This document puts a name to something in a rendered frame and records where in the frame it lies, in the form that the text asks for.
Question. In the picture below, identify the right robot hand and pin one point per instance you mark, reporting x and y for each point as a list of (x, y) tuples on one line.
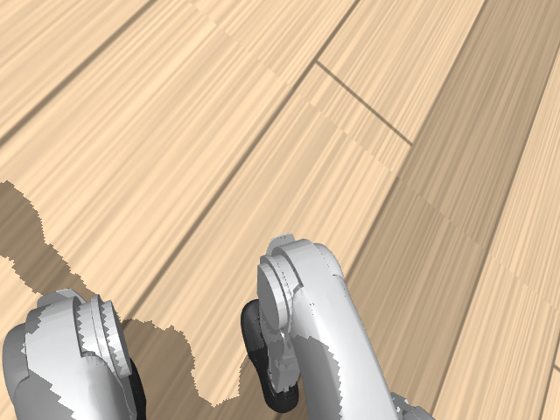
[(408, 412)]

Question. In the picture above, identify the left robot foot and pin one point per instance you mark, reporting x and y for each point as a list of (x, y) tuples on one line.
[(138, 392)]

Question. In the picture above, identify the right robot foot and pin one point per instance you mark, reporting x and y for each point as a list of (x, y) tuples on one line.
[(258, 353)]

